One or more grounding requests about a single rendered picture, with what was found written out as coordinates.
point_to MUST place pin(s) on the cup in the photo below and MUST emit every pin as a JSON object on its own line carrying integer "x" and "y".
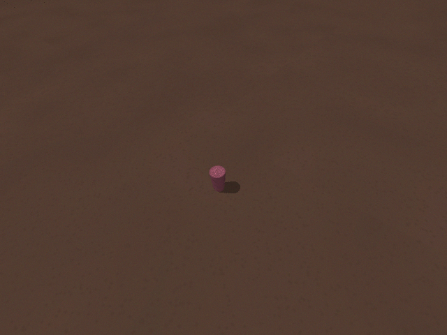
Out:
{"x": 217, "y": 175}

